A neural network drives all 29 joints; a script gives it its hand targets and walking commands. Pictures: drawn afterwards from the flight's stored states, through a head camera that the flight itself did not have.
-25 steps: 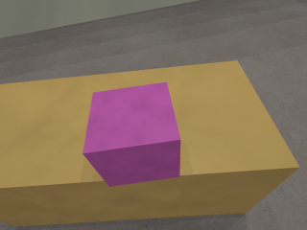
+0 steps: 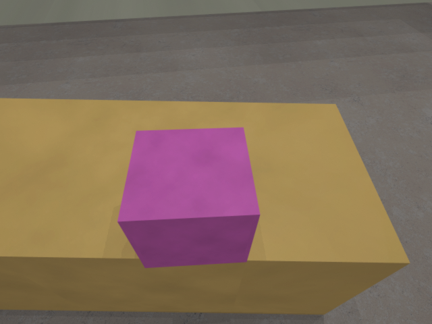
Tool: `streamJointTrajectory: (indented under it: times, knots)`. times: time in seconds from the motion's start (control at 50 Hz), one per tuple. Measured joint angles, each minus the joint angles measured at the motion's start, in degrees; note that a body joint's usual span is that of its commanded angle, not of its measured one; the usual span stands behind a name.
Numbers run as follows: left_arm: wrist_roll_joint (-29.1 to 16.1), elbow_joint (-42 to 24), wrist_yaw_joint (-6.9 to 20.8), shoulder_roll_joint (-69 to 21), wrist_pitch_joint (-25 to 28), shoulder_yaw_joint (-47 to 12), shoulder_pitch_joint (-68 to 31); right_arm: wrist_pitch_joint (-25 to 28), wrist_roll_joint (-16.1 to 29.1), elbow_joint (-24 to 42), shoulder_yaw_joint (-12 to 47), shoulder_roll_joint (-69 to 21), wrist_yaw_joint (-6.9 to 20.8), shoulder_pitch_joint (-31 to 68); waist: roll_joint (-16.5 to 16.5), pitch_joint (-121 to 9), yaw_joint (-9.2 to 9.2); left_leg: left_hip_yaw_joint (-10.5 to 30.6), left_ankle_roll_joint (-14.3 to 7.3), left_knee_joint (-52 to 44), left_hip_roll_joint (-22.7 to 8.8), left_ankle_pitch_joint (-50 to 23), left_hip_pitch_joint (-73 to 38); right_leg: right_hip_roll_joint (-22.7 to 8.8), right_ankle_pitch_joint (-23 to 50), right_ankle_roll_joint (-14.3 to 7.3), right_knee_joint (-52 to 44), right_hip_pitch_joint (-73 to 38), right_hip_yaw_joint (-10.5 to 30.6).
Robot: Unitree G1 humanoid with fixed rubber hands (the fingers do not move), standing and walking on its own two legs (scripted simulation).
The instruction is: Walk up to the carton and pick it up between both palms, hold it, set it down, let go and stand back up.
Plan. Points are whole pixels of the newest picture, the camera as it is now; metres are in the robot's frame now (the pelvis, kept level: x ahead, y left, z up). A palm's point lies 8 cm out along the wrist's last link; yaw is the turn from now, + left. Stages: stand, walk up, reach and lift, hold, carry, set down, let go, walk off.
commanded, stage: walk up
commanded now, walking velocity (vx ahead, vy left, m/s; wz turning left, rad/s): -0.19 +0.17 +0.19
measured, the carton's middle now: (193, 198) +0.38 +0.08 -0.03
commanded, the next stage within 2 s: stand in 0.92 s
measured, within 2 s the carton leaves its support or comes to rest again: neither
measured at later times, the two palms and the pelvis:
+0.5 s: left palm out of the picture -0.02 +0.29 -0.16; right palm out of the picture -0.05 -0.13 -0.15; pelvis -0.04 +0.07 -0.01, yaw +0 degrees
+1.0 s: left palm out of the picture -0.07 +0.26 -0.15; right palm out of the picture -0.05 -0.13 -0.14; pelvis -0.04 +0.07 +0.01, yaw +1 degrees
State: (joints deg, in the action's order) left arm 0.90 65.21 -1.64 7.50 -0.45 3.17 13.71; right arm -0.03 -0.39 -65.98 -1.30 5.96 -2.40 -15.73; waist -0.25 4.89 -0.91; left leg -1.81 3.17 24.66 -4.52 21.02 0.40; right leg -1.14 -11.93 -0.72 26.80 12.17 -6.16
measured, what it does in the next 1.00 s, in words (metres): steps on the spot: right foot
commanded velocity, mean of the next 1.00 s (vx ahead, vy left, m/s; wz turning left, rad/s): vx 0.00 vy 0.00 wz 0.01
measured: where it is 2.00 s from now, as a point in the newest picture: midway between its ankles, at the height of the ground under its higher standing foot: outside the picture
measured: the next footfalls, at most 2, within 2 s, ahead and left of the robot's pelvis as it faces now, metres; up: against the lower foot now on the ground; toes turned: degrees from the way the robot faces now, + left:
right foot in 0.50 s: -0.03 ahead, -0.05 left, +0.00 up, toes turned +5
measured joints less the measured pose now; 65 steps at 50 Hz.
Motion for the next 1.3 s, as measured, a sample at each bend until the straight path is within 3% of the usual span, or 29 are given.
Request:
streamJointTrajectory:
  times: [0.06,0.1,0.14,0.2,0.24,0.28,0.32,0.4,0.5,0.58,0.68,0.94,1.16,1.24,1.3]
  knots:
    - [-0.2,-2.5,-1.4,-0.9,0.6,0.3,-1.3,-2.6,0.3,1.6,-1.9,2.1,0.5,1.1,-0.9,3.5,-0.11,-0.7,0.9,22.2,2.4,12.2,11.2,-3.4,-0.6,0.7,3.4,2.5,-1.5]
    - [0.1,-3.7,-1.9,-1.3,0.5,0.6,-1.1,-4.3,-0.1,2.3,-2.6,4.4,1.0,2.0,-2.1,4.6,-1.18,-1.2,0.0,33.2,3.7,14.5,17.1,-5.2,-0.3,1.6,4.4,3.8,-1.5]
    - [1.0,-3.0,-2.3,-0.8,-0.5,0.8,0.5,-4.4,-0.5,3.1,-2.4,5.7,2.3,2.9,-3.2,3.0,-1.54,-0.2,-2.0,31.4,2.8,12.2,18.2,-4.4,0.6,2.4,4.1,5.5,-0.7]
    - [1.3,0.0,-1.6,1.4,-2.7,1.5,0.9,-1.6,-1.1,5.3,-2.0,4.7,2.5,3.2,-3.0,1.4,1.31,1.6,-3.3,15.7,0.4,3.3,12.9,-2.8,0.8,3.4,5.8,7.3,-1.0]
    - [1.1,1.1,-0.8,4.6,-3.7,1.9,-0.8,0.6,-1.3,4.3,-1.1,0.9,1.3,3.0,3.9,2.5,1.61,-1.1,-3.5,11.6,3.6,3.1,9.1,-5.5,-3.0,2.7,10.3,8.0,2.2]
    - [0.9,-0.1,-0.9,5.7,-4.3,1.7,-0.9,0.9,-1.2,3.8,0.2,-1.3,0.9,0.0,6.2,0.1,1.06,-1.7,-3.8,10.4,4.0,2.3,8.5,-4.0,-11.8,1.5,13.7,8.9,4.7]
    - [0.0,-1.7,-0.7,5.0,-4.7,1.0,-0.9,-0.1,-1.2,2.6,0.4,-1.9,0.9,-2.5,5.2,-2.1,1.52,-0.1,-4.3,8.8,3.5,1.5,7.8,-2.1,-14.2,0.9,18.2,7.9,4.9]
    - [-0.1,-3.3,0.4,3.3,-3.3,0.4,-1.2,-0.7,-0.7,1.4,1.4,-2.8,0.1,-2.8,5.5,-3.7,-1.33,-2.4,-4.8,2.4,4.6,-1.7,5.4,-1.2,-10.9,0.0,22.5,7.1,6.3]
    - [-0.9,-2.2,-0.2,2.5,-1.7,-0.8,-1.8,1.2,-1.2,1.5,1.7,-2.0,-0.5,-1.2,6.0,-1.8,-0.22,-3.8,-5.9,2.3,8.1,-2.1,6.6,-2.1,-11.5,0.5,8.4,0.1,6.1]
    - [-1.1,-0.1,-1.2,-0.1,0.0,-2.1,-1.1,0.8,-0.1,1.1,0.7,0.5,-0.1,0.0,-1.0,-0.4,1.66,-1.4,-5.6,2.7,5.8,-1.8,6.0,0.3,-5.2,0.9,0.2,-4.6,3.5]
    - [-0.4,1.9,-1.0,-1.1,0.0,-2.7,0.6,0.5,0.2,0.5,0.3,1.1,0.3,0.5,-2.1,-0.9,2.12,-1.5,-5.9,-1.2,6.2,-3.9,3.7,0.1,-4.4,1.1,-2.3,-6.4,3.7]
    - [-0.5,3.5,-0.9,-2.1,0.6,-2.9,2.0,0.6,-0.1,-1.6,0.8,-0.2,0.1,0.5,1.2,-1.3,0.69,-1.4,-5.4,-3.9,5.9,-5.4,2.2,0.4,-2.9,0.6,-4.8,-7.8,3.6]
    - [-0.4,4.1,-0.9,-3.1,0.9,-3.2,2.6,0.9,0.0,-2.4,1.0,-0.8,0.0,-0.1,0.4,-1.0,0.7,-1.5,-5.9,-4.0,6.3,-5.6,2.6,0.0,-2.6,1.2,-5.2,-7.5,3.8]
    - [-6.1,2.1,0.9,2.8,-17.0,-3.8,-6.7,-10.2,-4.6,0.0,-6.1,0.4,3.5,9.5,1.5,-1.4,3.44,-1.2,-6.0,10.2,6.2,-1.0,16.8,-0.8,-7.6,0.9,8.8,6.1,2.9]
    - [-10.1,-9.8,-0.5,8.5,-29.0,-4.3,-14.7,-17.9,-1.0,11.1,-5.2,3.1,5.6,15.9,3.1,0.0,2.17,-2.2,-5.7,18.5,5.8,1.7,25.2,-1.0,-9.4,0.8,17.2,14.8,3.7]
